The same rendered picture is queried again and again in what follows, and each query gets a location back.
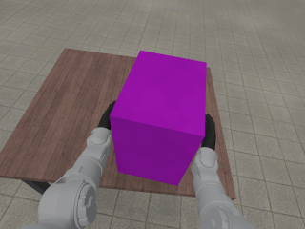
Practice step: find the robot left forearm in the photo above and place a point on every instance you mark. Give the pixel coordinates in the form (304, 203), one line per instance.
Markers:
(90, 166)

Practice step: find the right robot hand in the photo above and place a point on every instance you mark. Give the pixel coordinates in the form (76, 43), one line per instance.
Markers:
(210, 134)

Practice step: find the robot left upper arm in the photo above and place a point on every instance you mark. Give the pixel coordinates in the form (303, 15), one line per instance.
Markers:
(66, 206)

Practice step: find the carton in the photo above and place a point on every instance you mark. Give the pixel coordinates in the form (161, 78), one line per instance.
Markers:
(158, 119)

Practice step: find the left robot hand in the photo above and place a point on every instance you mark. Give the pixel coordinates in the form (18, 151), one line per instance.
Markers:
(105, 119)

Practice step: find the robot right forearm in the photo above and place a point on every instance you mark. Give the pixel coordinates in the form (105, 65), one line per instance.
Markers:
(207, 186)

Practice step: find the table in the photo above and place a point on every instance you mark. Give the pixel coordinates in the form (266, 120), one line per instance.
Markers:
(53, 131)

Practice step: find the robot right upper arm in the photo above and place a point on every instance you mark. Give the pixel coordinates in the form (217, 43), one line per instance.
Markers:
(219, 218)

